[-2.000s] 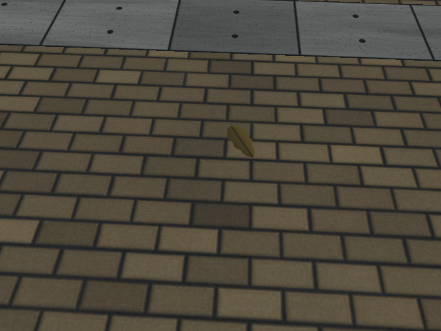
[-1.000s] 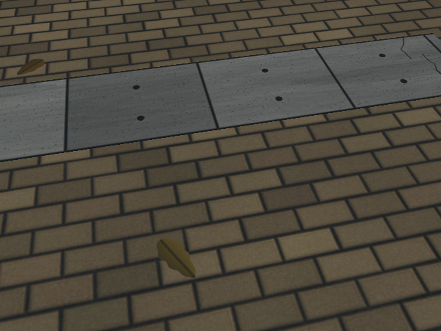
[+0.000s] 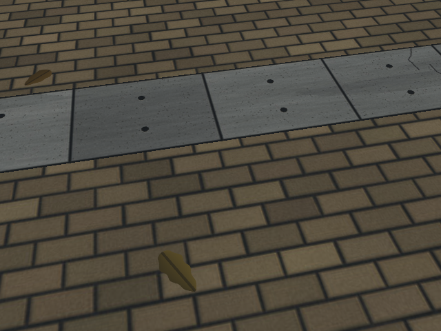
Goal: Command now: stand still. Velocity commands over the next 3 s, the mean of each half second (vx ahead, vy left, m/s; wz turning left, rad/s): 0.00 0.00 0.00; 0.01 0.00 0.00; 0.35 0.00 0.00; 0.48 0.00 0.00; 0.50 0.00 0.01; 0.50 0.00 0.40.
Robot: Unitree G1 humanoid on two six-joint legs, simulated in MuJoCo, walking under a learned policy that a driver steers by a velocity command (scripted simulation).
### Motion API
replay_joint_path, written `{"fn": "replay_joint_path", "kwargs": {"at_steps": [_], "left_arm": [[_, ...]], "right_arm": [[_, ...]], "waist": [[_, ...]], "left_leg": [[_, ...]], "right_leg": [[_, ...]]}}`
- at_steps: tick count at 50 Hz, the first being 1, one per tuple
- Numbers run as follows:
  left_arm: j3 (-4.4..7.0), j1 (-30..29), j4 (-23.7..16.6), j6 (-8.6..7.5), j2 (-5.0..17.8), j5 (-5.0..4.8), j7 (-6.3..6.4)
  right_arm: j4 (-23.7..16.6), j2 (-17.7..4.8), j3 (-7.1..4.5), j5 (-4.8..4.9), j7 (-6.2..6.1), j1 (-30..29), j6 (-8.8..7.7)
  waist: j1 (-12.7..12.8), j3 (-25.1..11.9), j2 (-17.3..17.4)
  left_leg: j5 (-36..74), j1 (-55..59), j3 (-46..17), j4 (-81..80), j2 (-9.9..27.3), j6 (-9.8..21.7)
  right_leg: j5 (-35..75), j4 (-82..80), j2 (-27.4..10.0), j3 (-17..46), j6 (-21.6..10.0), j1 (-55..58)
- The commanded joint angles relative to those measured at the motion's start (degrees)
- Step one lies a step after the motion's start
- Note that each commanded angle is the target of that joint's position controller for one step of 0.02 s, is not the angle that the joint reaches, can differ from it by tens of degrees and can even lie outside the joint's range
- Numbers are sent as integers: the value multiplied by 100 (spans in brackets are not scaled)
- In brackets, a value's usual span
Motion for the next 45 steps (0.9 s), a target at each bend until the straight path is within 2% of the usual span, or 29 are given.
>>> {"fn": "replay_joint_path", "kwargs": {"at_steps": [1, 45], "left_arm": [[59, 402, -35, -20, 424, 1, 13], [70, 721, -31, -54, 229, 6, 26]], "right_arm": [[-12, -393, -53, -1, -14, 431, -19], [40, -224, -74, 3, -26, 646, -56]], "waist": [[2, 342, -18], [8, 403, -25]], "left_leg": [[341, -91, -523, -378, 512, 145], [514, -63, -522, -325, 508, 166]], "right_leg": [[474, -457, -654, 615, -127, -337], [652, -354, -662, 568, -110, -293]]}}
Next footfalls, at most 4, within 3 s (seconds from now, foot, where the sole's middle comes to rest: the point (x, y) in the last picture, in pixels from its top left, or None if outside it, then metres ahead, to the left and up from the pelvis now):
1.66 right None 0.44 -0.03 -0.78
2.20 left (191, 263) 0.76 0.13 -0.78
2.76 right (238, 190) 1.07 -0.04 -0.78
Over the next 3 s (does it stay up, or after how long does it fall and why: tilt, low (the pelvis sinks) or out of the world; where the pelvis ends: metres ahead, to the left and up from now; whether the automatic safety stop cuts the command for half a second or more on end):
stays up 1.01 0.04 0.00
